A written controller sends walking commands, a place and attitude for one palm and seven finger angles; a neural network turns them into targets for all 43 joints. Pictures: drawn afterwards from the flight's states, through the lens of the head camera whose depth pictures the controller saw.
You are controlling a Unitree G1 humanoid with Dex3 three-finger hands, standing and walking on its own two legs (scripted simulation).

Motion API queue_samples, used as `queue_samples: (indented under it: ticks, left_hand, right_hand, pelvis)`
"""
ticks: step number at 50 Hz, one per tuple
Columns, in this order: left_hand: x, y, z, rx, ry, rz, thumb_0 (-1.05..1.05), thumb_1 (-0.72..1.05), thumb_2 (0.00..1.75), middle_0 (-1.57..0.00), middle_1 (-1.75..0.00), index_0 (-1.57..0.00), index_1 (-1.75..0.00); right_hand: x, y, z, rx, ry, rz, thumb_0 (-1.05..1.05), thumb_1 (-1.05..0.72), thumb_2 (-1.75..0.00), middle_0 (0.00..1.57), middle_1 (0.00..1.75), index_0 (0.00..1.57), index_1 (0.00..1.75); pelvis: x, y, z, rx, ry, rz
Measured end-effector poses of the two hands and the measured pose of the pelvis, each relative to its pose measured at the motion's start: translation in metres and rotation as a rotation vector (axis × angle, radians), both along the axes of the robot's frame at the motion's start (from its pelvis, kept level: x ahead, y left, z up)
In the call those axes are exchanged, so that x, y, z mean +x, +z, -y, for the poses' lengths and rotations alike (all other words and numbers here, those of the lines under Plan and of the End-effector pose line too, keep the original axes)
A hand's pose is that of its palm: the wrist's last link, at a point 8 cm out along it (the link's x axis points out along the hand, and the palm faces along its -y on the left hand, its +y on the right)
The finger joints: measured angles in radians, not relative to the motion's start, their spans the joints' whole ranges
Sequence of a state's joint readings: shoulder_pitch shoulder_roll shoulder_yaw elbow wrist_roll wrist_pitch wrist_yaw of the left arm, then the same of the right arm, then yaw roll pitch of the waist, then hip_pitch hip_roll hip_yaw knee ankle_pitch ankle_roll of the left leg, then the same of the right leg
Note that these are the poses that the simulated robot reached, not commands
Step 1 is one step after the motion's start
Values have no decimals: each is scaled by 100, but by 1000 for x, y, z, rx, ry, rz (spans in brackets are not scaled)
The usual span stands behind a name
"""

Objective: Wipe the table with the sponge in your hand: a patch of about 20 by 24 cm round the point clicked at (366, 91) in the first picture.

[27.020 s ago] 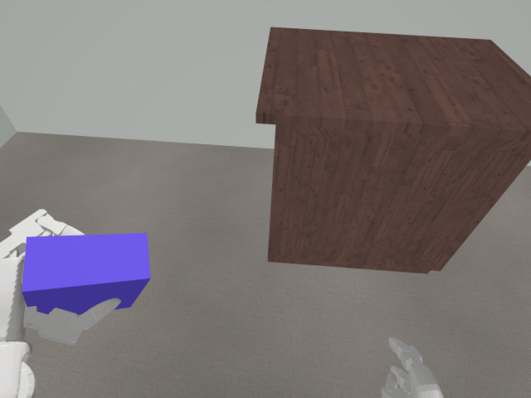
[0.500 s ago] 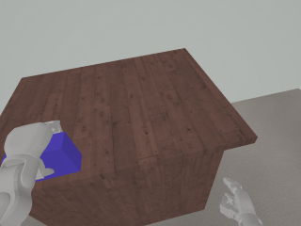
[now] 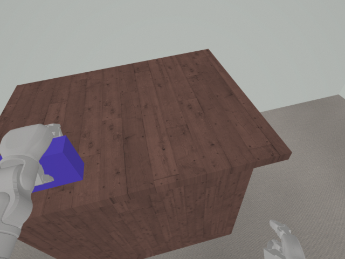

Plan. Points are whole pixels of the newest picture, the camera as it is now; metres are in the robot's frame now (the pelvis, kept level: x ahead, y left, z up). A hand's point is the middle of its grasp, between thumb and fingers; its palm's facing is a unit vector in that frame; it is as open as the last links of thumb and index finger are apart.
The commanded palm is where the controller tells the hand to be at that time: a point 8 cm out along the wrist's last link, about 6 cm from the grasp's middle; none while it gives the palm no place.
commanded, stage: wipe forward along the first lane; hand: left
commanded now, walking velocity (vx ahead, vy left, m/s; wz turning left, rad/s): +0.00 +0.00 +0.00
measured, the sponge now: (48, 169) +0.26 +0.34 +0.08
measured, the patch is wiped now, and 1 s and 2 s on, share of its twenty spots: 0.25 0.45 0.50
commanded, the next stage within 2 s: slide across to the middle lane in 1.06 s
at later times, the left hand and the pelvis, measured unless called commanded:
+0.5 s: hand (50, 139) +0.32 +0.35 +0.12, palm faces -0.08 +0.01 -1.00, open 9.7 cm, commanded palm +0.31 +0.35 +0.16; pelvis +0.00 +0.00 +0.00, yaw +0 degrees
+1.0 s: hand (53, 125) +0.37 +0.37 +0.12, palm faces -0.11 +0.01 -0.99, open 9.7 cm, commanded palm +0.36 +0.37 +0.15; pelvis +0.00 +0.02 +0.00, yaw -1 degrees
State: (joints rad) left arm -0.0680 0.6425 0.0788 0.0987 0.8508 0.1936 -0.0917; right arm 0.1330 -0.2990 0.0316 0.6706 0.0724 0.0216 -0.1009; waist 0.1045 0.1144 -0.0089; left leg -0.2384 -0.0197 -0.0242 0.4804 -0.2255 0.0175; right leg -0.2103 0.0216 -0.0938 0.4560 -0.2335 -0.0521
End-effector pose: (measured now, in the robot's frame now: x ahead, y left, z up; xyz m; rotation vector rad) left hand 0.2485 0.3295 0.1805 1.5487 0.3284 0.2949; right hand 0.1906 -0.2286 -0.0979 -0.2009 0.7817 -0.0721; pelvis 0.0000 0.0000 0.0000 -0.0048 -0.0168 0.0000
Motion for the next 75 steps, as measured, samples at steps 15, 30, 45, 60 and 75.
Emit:
queue_samples:
  ticks: [15, 30, 45, 60, 75]
  left_hand:
    - [32, -3, -5, 14, -4, -39, 0, -48, 104, -79, -136, -79, -136]
    - [70, -1, -21, 18, 10, -84, 1, -49, 105, -79, -135, -79, -136]
    - [97, -3, -30, 27, -14, -93, 1, -49, 106, -79, -135, -79, -136]
    - [123, -1, -46, 22, -8, -114, 1, -50, 107, -79, -135, -79, -137]
    - [138, 2, -21, 22, -71, -20, 1, -49, 107, -78, -137, -78, -138]
  right_hand:
    - [-20, -9, 4, 12, -34, -55, 1, -90, -90, 20, 30, 20, 30]
    - [-43, -14, 16, -18, -80, -132, 1, -90, -90, 20, 30, 20, 30]
    - [-67, -23, 18, -31, -127, -229, 1, -90, -90, 20, 30, 20, 30]
    - [-69, -20, 11, -42, -144, -249, 1, -90, -90, 20, 30, 20, 30]
    - [-47, -21, -11, -24, -106, -256, 1, -91, -90, 20, 30, 20, 30]
  pelvis:
    - [-2, -1, -3, -1, 0, -29]
    - [-2, -3, -5, -6, -5, -68]
    - [3, -4, -13, -10, -13, -105]
    - [8, -4, -21, -16, -18, -131]
    - [21, 0, -34, -16, 4, -115]
